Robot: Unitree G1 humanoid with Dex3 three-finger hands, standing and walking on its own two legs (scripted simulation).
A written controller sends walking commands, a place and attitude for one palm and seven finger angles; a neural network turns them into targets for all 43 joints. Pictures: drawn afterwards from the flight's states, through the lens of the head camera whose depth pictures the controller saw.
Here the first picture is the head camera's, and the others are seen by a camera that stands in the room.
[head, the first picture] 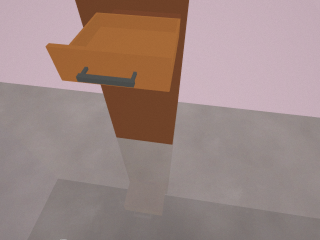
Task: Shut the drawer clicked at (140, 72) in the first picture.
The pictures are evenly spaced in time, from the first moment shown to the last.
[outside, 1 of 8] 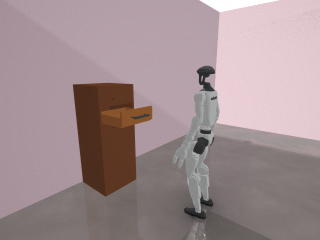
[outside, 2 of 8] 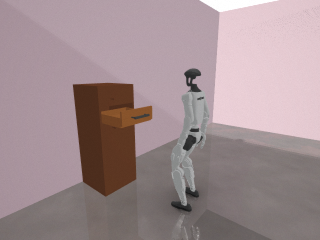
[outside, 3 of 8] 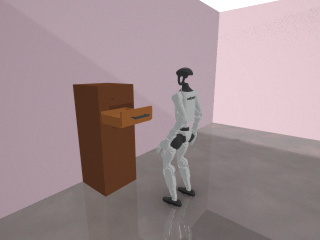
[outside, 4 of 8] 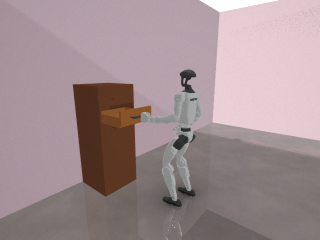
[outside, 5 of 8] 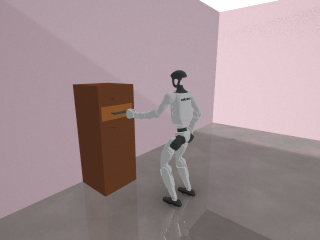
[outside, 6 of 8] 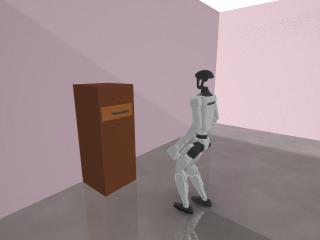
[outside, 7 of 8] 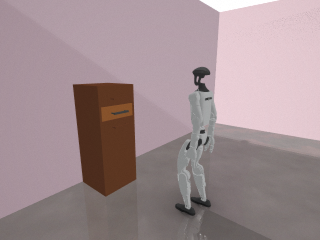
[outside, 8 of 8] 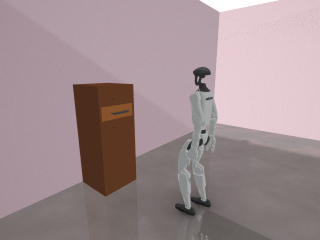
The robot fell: no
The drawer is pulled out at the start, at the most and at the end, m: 0.29 0.29 0.00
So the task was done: yes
